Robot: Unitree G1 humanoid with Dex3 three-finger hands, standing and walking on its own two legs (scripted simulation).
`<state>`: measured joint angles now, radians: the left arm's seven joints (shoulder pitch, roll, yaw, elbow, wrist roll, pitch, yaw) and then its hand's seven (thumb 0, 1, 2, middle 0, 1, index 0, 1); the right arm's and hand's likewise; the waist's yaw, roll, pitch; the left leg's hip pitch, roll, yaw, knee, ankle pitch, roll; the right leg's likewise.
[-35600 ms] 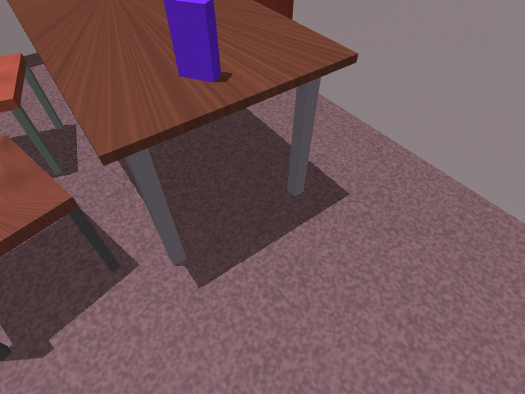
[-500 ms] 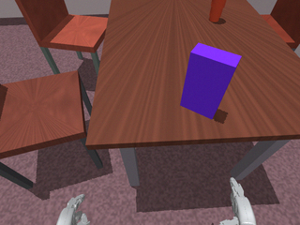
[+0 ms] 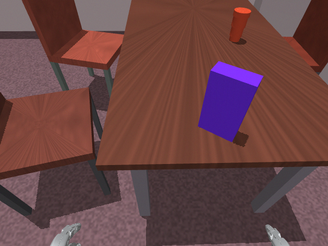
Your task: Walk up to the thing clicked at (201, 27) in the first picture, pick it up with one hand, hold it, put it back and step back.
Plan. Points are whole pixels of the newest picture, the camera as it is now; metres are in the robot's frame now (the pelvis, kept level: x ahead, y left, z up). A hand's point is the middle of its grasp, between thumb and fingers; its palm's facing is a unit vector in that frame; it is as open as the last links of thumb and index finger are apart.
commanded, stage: home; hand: right
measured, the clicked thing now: (225, 104) +0.47 -0.16 +0.09
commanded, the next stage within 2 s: stand in 1.54 s
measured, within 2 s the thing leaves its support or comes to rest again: neither
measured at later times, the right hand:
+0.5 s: hand out of the picture +0.03 -0.26 -0.14, palm faces -0.07 +0.93 -0.36, open 17.4 cm
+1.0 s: hand out of the picture +0.05 -0.27 -0.14, palm faces -0.06 +0.93 -0.36, open 17.4 cm
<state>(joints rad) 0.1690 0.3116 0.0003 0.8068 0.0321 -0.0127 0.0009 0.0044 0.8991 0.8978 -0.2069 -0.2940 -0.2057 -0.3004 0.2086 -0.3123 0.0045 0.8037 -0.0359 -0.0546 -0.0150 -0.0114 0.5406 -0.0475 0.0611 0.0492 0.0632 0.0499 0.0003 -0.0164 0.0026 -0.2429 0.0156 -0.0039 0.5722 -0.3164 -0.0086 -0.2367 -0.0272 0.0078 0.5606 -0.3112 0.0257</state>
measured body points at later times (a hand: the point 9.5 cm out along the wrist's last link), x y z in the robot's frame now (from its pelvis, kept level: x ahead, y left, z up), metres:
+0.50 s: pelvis -0.03 -0.01 +0.01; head -0.04 +0.00 +0.46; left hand +0.02 +0.30 -0.12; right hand +0.03 -0.31 -0.12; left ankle -0.01 +0.13 -0.73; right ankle -0.01 -0.14 -0.73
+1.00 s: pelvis -0.02 -0.01 +0.02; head -0.02 -0.01 +0.46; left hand +0.05 +0.29 -0.12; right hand +0.06 -0.31 -0.11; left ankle -0.01 +0.13 -0.73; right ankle -0.01 -0.14 -0.73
